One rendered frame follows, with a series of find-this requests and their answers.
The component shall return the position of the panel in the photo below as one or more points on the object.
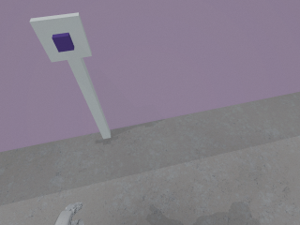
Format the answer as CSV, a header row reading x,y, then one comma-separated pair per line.
x,y
45,28

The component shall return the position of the robot left hand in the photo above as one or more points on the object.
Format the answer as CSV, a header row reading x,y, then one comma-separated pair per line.
x,y
65,217

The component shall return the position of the button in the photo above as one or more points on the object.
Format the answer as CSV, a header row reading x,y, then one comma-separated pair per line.
x,y
63,42

